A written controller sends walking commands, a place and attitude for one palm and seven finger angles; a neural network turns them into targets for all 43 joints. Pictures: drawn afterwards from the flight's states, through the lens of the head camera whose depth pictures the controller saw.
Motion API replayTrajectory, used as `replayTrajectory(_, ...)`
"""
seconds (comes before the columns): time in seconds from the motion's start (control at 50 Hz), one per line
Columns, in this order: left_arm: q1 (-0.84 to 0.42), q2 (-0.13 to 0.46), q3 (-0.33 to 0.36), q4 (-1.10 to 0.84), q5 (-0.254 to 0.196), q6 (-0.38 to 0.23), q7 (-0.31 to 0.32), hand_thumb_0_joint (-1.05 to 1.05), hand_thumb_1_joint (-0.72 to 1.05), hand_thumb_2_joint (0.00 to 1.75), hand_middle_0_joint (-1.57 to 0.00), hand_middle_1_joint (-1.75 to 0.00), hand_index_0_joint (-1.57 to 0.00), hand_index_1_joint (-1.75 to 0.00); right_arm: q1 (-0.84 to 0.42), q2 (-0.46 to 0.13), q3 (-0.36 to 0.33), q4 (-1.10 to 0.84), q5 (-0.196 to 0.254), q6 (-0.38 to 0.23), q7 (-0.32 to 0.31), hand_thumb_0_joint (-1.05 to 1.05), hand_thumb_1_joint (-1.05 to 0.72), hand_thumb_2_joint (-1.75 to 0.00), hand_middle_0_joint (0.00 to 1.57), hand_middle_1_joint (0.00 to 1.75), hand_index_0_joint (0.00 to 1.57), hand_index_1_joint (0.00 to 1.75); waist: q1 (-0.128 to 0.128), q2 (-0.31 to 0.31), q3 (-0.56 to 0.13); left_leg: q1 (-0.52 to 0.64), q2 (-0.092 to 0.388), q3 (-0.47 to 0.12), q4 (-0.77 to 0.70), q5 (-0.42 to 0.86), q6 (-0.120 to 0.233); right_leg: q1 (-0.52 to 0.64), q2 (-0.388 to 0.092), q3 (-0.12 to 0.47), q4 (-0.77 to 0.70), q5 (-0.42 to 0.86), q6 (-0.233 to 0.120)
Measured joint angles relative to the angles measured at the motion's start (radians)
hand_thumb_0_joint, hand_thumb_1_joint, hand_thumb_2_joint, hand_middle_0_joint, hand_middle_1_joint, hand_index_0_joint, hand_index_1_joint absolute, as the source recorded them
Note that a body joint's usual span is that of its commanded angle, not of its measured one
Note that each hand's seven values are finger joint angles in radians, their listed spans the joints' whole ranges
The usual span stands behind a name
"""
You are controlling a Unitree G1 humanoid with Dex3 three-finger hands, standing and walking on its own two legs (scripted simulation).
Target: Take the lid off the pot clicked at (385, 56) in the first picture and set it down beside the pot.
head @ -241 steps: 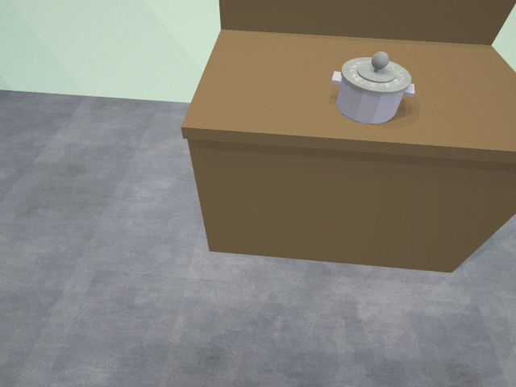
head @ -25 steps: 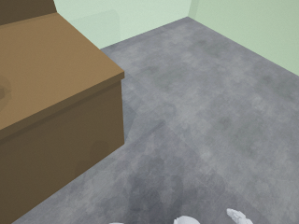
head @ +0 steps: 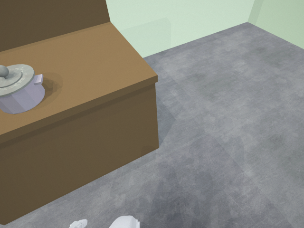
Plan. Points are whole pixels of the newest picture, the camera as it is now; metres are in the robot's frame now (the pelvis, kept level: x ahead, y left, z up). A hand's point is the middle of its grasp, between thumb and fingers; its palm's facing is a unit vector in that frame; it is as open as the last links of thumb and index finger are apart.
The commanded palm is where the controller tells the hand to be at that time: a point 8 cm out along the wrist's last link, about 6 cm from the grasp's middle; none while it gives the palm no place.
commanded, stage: turn to face it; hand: left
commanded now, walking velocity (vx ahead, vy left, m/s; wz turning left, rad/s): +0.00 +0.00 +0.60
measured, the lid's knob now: (1, 71) +0.61 +0.57 +0.09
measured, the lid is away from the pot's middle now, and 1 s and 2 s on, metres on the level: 0.00 0.00 0.00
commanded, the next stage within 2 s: take the last steps up to it in 0.72 s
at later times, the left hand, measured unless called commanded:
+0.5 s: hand out of the picture +0.01 +0.27 -0.16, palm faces +0.32 -0.90 -0.29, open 7.4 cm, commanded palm none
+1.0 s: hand out of the picture -0.06 +0.17 -0.15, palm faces +0.52 -0.82 -0.25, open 7.4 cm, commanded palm none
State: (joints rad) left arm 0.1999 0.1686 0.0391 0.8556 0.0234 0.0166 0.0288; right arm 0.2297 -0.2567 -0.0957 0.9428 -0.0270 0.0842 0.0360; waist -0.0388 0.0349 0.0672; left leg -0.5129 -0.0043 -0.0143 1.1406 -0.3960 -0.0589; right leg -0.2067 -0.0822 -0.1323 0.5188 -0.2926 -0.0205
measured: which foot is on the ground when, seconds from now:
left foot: up 0.00-0.22, down 0.24-0.62, up 0.64-1.00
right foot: down 0.00-0.24, up 0.26-0.60, down 0.62-1.00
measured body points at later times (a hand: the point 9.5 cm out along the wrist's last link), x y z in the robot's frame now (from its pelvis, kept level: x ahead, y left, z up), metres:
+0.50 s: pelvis +0.00 +0.03 +0.00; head +0.03 +0.05 +0.44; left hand -0.01 +0.32 -0.14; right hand +0.17 -0.19 -0.14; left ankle -0.04 +0.15 -0.74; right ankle +0.05 -0.10 -0.69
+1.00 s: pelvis +0.01 -0.01 +0.01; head +0.04 -0.01 +0.46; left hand -0.09 +0.21 -0.13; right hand +0.19 -0.19 -0.15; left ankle -0.09 +0.11 -0.69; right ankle +0.06 -0.07 -0.74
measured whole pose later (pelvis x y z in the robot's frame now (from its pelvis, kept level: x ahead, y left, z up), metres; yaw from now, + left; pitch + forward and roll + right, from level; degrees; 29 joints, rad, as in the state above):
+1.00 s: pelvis +0.01 -0.01 +0.01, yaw +28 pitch +0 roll +2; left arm 0.30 0.17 0.04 0.96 0.03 -0.01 0.01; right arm 0.19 -0.23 -0.06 1.00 -0.03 0.07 0.03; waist 0.04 0.01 0.05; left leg -0.34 0.03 0.01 0.87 -0.41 -0.03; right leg -0.20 -0.07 -0.19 0.42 -0.21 -0.05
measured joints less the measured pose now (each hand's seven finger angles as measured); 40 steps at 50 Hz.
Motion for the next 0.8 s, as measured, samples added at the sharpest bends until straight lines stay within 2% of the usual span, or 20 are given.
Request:
replayTrajectory(0.1, 0.018, 0.011, -0.002, 0.013, 0.006, 0.004, -0.008, 0.01, 0.90, 0.90, -0.21, -0.30, -0.20, -0.30, -0.031, -0.004, 0.008, -0.003, 0.004, 0.006, 0.004, 0.01, -0.91, -0.90, 0.20, 0.29, 0.20, 0.30, 0.019, -0.034, 0.014, 0.076, 0.034, 0.027, -0.161, -0.035, -0.004, 0.004, -0.045, -0.054, -0.004, -0.003, 0.011)
replayTrajectory(0.18, 0.033, 0.037, 0.007, 0.024, 0.008, 0.011, -0.012, 0.01, 0.90, 0.90, -0.21, -0.30, -0.21, -0.30, -0.070, -0.006, 0.020, -0.020, 0.009, -0.008, 0.002, 0.01, -0.91, -0.90, 0.20, 0.29, 0.20, 0.30, 0.043, -0.057, 0.026, 0.157, 0.031, 0.061, -0.341, -0.051, 0.008, -0.013, -0.079, -0.097, 0.027, -0.019, 0.031)
replayTrajectory(0.22, 0.046, 0.057, 0.016, 0.030, 0.005, 0.016, -0.013, 0.01, 0.90, 0.90, -0.21, -0.30, -0.21, -0.30, -0.083, -0.008, 0.026, -0.038, 0.009, -0.022, 0.001, 0.01, -0.91, -0.90, 0.20, 0.29, 0.20, 0.30, 0.049, -0.068, 0.025, 0.219, 0.021, 0.080, -0.483, 0.022, 0.021, -0.030, -0.099, -0.120, 0.073, -0.043, 0.048)
replayTrajectory(0.24, 0.060, 0.065, 0.021, 0.029, 0.000, 0.020, -0.015, 0.01, 0.90, 0.90, -0.21, -0.30, -0.21, -0.30, -0.082, -0.017, 0.029, -0.053, 0.007, -0.033, 0.003, 0.01, -0.91, -0.90, 0.20, 0.29, 0.20, 0.30, 0.050, -0.060, 0.014, 0.252, 0.027, 0.073, -0.565, 0.094, 0.043, -0.057, -0.100, -0.128, 0.125, -0.063, 0.056)
replayTrajectory(0.26, 0.061, 0.081, 0.027, 0.034, -0.003, 0.028, -0.017, 0.01, 0.90, 0.90, -0.21, -0.30, -0.21, -0.30, -0.089, -0.013, 0.028, -0.058, 0.005, -0.044, 0.000, 0.01, -0.91, -0.90, 0.20, 0.29, 0.20, 0.30, 0.048, -0.072, 0.012, 0.241, 0.017, 0.066, -0.560, 0.087, 0.060, -0.097, -0.105, -0.097, 0.212, -0.138, 0.069)
replayTrajectory(0.3, 0.050, 0.109, 0.038, 0.050, -0.003, 0.049, -0.012, 0.01, 0.90, 0.90, -0.21, -0.30, -0.20, -0.30, -0.098, 0.001, 0.036, -0.066, 0.006, -0.059, -0.006, 0.01, -0.91, -0.90, 0.20, 0.29, 0.20, 0.30, 0.055, -0.097, 0.020, 0.226, 0.001, 0.055, -0.525, 0.059, 0.074, -0.177, -0.082, 0.000, 0.403, -0.238, 0.080)
replayTrajectory(0.36, 0.031, 0.125, 0.044, 0.067, -0.005, 0.057, -0.010, 0.01, 0.91, 0.90, -0.20, -0.30, -0.20, -0.30, -0.087, 0.012, 0.047, -0.071, 0.005, -0.064, -0.020, 0.01, -0.90, -0.90, 0.20, 0.29, 0.20, 0.30, 0.057, -0.095, 0.018, 0.248, -0.007, 0.024, -0.565, 0.077, 0.071, -0.260, -0.041, 0.072, 0.574, -0.199, 0.093)
replayTrajectory(0.42, 0.015, 0.122, 0.040, 0.060, -0.007, 0.050, -0.015, 0.01, 0.91, 0.90, -0.20, -0.30, -0.20, -0.30, -0.079, 0.016, 0.055, -0.064, 0.005, -0.058, -0.025, 0.01, -0.90, -0.90, 0.20, 0.29, 0.20, 0.30, 0.059, -0.082, 0.018, 0.278, -0.017, -0.004, -0.622, 0.112, 0.073, -0.284, -0.024, 0.100, 0.571, -0.139, 0.103)
replayTrajectory(0.5, -0.003, 0.104, 0.030, 0.044, -0.009, 0.046, -0.015, 0.01, 0.91, 0.90, -0.20, -0.30, -0.20, -0.30, -0.071, 0.023, 0.058, -0.056, 0.003, -0.050, -0.023, 0.01, -0.90, -0.90, 0.20, 0.30, 0.21, 0.30, 0.052, -0.057, 0.017, 0.296, -0.028, -0.036, -0.652, 0.131, 0.068, -0.256, -0.001, 0.113, 0.439, -0.137, 0.106)
replayTrajectory(0.56, -0.013, 0.085, 0.022, 0.034, -0.011, 0.040, -0.015, 0.01, 0.91, 0.90, -0.20, -0.30, -0.20, -0.30, -0.064, 0.025, 0.057, -0.050, 0.000, -0.042, -0.022, 0.01, -0.90, -0.90, 0.20, 0.30, 0.21, 0.30, 0.041, -0.035, 0.016, 0.291, -0.034, -0.059, -0.636, 0.125, 0.056, -0.203, 0.024, 0.110, 0.313, -0.133, 0.096)
replayTrajectory(0.62, -0.008, 0.067, 0.013, 0.020, -0.011, 0.017, -0.016, 0.01, 0.91, 0.90, -0.20, -0.30, -0.20, -0.30, -0.052, 0.024, 0.052, -0.042, 0.006, -0.034, -0.022, 0.01, -0.90, -0.90, 0.20, 0.30, 0.21, 0.30, 0.039, -0.016, 0.007, 0.263, -0.042, -0.080, -0.574, 0.093, 0.035, -0.106, 0.048, 0.095, 0.106, -0.015, 0.081)
replayTrajectory(0.66, -0.008, 0.042, 0.004, 0.020, -0.003, -0.001, -0.013, 0.01, 0.91, 0.90, -0.20, -0.30, -0.20, -0.30, -0.053, 0.015, 0.041, -0.031, 0.011, -0.028, -0.025, 0.01, -0.90, -0.90, 0.20, 0.30, 0.21, 0.30, 0.032, 0.018, 0.014, 0.207, -0.041, -0.088, -0.429, -0.009, 0.039, -0.101, 0.057, 0.065, 0.109, -0.001, 0.017)
replayTrajectory(0.7, 0.000, 0.023, -0.003, 0.015, -0.001, -0.006, -0.011, 0.01, 0.91, 0.90, -0.20, -0.30, -0.20, -0.30, -0.048, 0.012, 0.032, -0.019, 0.010, -0.015, -0.024, 0.01, -0.90, -0.90, 0.20, 0.30, 0.21, 0.30, 0.031, 0.026, 0.012, 0.136, -0.053, -0.077, -0.224, -0.087, 0.043, -0.088, 0.045, 0.040, 0.101, -0.008, -0.022)
replayTrajectory(0.74, 0.012, 0.007, -0.006, 0.017, -0.001, -0.003, -0.008, 0.01, 0.90, 0.90, -0.20, -0.30, -0.20, -0.30, -0.045, 0.008, 0.027, -0.005, 0.006, -0.009, -0.019, 0.01, -0.90, -0.90, 0.20, 0.29, 0.20, 0.30, 0.032, 0.028, 0.010, 0.084, -0.044, -0.056, -0.065, -0.056, 0.039, -0.064, 0.037, 0.021, 0.060, 0.006, -0.033)
replayTrajectory(0.8, 0.031, -0.006, -0.008, 0.029, 0.000, -0.004, -0.005, 0.01, 0.90, 0.90, -0.21, -0.30, -0.20, -0.30, -0.038, 0.009, 0.027, 0.010, 0.004, -0.007, -0.013, 0.01, -0.90, -0.90, 0.20, 0.29, 0.20, 0.30, 0.033, 0.020, 0.004, 0.062, -0.017, -0.033, 0.007, 0.002, 0.025, -0.037, 0.029, 0.000, 0.002, 0.035, -0.035)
